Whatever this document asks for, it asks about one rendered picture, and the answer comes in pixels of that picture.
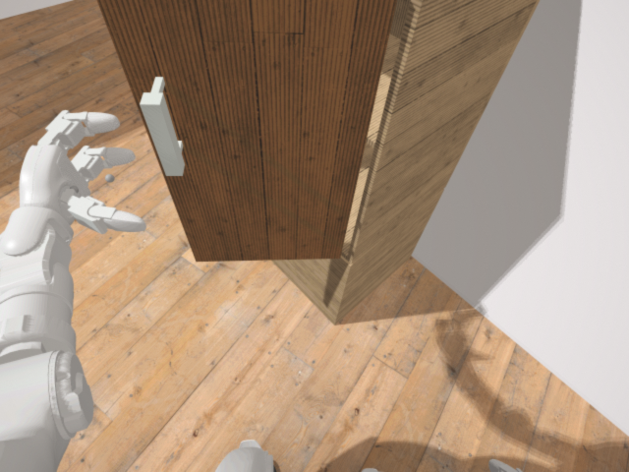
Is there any left robot shin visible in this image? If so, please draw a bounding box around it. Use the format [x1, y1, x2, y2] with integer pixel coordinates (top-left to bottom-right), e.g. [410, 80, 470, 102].
[239, 440, 263, 450]

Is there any left robot forearm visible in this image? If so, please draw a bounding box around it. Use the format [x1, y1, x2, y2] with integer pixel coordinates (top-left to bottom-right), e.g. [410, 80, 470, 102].
[0, 206, 76, 365]

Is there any robot left thigh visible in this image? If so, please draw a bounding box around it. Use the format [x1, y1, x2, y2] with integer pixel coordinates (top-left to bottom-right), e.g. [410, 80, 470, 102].
[215, 447, 273, 472]

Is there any cupboard door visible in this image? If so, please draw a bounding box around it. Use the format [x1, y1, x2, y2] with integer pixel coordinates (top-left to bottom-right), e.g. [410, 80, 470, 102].
[97, 0, 397, 262]

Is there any robot left hand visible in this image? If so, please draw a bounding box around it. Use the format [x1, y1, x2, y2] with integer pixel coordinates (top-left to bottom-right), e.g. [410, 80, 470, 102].
[20, 110, 146, 234]

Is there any left robot upper arm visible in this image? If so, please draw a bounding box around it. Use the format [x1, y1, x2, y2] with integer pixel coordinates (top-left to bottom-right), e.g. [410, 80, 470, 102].
[0, 350, 93, 472]

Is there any handle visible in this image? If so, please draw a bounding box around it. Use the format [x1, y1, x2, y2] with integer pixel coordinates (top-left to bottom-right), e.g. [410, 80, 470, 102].
[140, 77, 185, 176]

